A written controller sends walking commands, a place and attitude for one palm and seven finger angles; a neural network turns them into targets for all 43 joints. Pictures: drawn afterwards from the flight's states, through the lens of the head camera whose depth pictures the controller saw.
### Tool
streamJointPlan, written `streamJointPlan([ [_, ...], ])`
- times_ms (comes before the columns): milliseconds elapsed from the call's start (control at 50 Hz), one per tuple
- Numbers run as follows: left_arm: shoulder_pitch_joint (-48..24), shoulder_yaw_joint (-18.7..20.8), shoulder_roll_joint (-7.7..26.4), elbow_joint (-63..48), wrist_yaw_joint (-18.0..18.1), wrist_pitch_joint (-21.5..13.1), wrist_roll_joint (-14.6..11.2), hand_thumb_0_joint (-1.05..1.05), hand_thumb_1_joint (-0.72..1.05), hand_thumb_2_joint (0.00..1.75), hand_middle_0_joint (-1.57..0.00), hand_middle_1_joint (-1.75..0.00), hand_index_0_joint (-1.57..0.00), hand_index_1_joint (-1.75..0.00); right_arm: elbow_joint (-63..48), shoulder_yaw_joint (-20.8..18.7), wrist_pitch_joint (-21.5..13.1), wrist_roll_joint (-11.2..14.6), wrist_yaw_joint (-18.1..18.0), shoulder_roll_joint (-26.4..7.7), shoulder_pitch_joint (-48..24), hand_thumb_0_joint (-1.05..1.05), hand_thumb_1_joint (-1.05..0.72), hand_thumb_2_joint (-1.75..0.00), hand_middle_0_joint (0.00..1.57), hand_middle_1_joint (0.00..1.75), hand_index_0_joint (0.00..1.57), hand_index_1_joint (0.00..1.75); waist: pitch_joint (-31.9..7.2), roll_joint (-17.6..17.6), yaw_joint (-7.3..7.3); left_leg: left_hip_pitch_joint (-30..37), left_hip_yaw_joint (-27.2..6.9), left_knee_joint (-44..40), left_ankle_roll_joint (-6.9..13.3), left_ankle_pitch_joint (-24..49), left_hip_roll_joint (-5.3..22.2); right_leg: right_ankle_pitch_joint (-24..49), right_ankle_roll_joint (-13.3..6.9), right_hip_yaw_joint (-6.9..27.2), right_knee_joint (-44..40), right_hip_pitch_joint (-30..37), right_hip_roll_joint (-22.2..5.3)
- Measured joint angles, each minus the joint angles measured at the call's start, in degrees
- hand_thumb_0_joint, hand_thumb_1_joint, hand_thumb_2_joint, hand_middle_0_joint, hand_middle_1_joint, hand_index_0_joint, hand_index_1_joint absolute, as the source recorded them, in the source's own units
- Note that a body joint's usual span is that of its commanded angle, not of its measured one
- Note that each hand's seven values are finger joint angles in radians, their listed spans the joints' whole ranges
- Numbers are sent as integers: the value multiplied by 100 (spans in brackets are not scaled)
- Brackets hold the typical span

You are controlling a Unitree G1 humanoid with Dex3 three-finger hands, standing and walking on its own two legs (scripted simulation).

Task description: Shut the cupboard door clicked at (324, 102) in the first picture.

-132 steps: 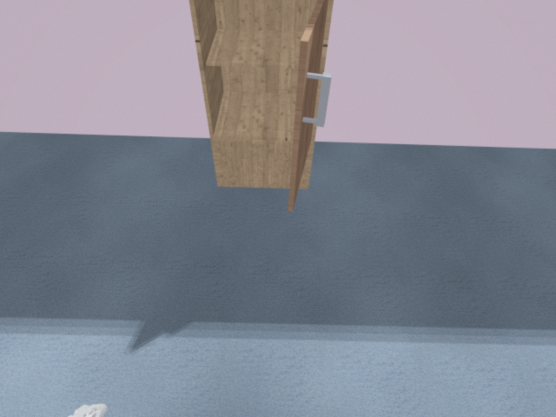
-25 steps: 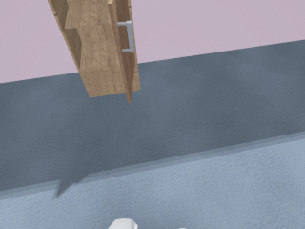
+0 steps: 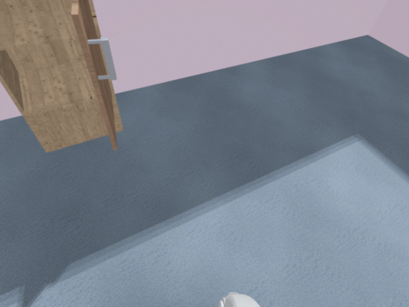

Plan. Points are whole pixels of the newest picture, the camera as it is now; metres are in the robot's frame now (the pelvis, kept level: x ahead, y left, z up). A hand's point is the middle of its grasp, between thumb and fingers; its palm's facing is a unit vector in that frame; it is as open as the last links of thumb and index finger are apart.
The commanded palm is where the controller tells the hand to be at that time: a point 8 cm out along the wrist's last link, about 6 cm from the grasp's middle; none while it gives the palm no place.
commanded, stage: walk around to get in front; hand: left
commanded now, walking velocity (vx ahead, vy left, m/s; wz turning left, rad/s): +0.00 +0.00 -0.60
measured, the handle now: (102, 60) +0.83 +0.43 -0.02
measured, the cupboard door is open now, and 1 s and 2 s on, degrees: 78 78 78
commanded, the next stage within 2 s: none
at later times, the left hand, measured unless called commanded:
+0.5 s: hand (145, 298) +0.16 +0.13 -0.16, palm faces -0.29 -0.93 -0.22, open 7.4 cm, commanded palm none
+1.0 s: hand (213, 219) +0.37 +0.00 -0.17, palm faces -0.63 -0.76 -0.14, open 7.4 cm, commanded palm none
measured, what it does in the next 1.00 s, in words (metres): walks ahead, turning right: right foot, then left foot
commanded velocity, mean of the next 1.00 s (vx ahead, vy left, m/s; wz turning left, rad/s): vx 0.26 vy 0.00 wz -0.54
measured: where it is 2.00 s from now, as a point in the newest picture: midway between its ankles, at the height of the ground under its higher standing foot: (282, 254)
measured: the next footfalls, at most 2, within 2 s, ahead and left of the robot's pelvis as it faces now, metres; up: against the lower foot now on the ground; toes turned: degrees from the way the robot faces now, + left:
right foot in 0.24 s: +0.02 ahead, -0.15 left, +0.00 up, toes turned -15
left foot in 0.60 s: +0.17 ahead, +0.07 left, +0.00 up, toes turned -17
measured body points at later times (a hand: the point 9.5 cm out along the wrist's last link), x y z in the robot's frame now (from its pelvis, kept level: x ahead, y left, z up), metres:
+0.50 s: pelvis +0.03 -0.03 +0.00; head +0.05 -0.03 +0.45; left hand +0.17 +0.18 -0.14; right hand +0.00 -0.31 -0.14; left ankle +0.09 +0.09 -0.70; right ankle -0.02 -0.14 -0.74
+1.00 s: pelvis +0.18 -0.08 +0.00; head +0.22 -0.10 +0.44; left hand +0.40 +0.04 -0.16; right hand -0.03 -0.19 -0.14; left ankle +0.13 +0.08 -0.74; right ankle +0.19 -0.26 -0.70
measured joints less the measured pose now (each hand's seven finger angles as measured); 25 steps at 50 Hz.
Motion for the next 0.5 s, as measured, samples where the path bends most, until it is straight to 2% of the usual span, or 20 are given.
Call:
streamJointPlan([
  [60, -31, -28, -49, -13, -31, 30, -24, 0, 91, 90, -19, -30, -19, -30, 39, -14, -28, -14, 12, -4, 119, 0, -90, -90, 21, 30, 21, 29, 51, 122, -34, 114, 224, -43, -6, -25, 151, -80, 62, -226, -148, 180, -268],
  [140, -151, -98, -164, -8, -62, 62, -36, 0, 91, 90, -19, -30, -19, -30, 95, -58, -43, -36, 58, -41, 246, 0, -90, -90, 21, 30, 21, 30, 162, 276, -144, 163, 550, 88, -84, -156, 364, -212, 32, -468, -1243, 678, -502],
  [200, -259, -159, -251, -40, -78, 5, -43, 1, 91, 90, -19, -30, -19, -30, 162, -118, -19, -40, 97, -128, 330, 0, -90, -90, 21, 30, 21, 30, 238, 408, -236, 93, 793, 425, -208, -376, 576, -63, -80, -614, -2224, 1146, -501],
  [240, -307, -217, -243, -112, -79, -126, -33, 1, 90, 90, -19, -30, -19, -30, 169, -156, 7, -7, 124, -202, 469, 0, -90, -90, 21, 30, 21, 30, 224, 430, -287, -166, 879, 1038, -306, -627, 712, 552, -258, -656, -3070, 1549, -501],
  [260, -377, -232, -291, -99, -41, -205, -43, 1, 90, 90, -20, -30, -19, -30, 211, -176, 61, 6, 124, -275, 470, 0, -90, -90, 21, 30, 21, 30, 263, 528, -298, -428, 701, 1630, -344, -949, 771, 465, -346, -655, -2965, 1483, -418],
  [300, -441, -275, -401, -117, 36, -273, -71, 0, 90, 90, -20, -30, -20, -30, 312, -207, 209, 19, 83, -386, 442, 0, -90, -90, 21, 30, 21, 29, 331, 645, -315, -911, 242, 2726, -353, -1372, 662, 276, -437, -614, -2809, 1459, -306],
  [340, -393, -298, -465, -131, 86, -283, -71, 0, 90, 90, -20, -30, -20, -30, 383, -220, 282, 2, 96, -427, 419, 0, -91, -90, 20, 30, 20, 29, 302, 622, -298, -1254, 61, 3295, -371, -1256, 553, 304, -463, -509, -2976, 1582, -255],
  [400, -237, -335, -499, -59, 91, -296, -45, 0, 90, 90, -20, -30, -20, -30, 362, -236, 264, -29, 173, -426, 388, 1, -91, -90, 20, 29, 20, 29, 172, 509, -283, -1517, 43, 3258, -410, -865, 476, 469, -469, -317, -3338, 1790, -224],
  [500, 81, -357, -484, 117, 47, -341, -15, 0, 90, 90, -20, -30, -20, -30, 186, -238, 127, -27, 261, -352, 302, 1, -91, -90, 20, 29, 20, 29, -48, 350, -224, -1502, 26, 2363, -421, -500, 355, 568, -454, 13, -3715, 2024, -156],
])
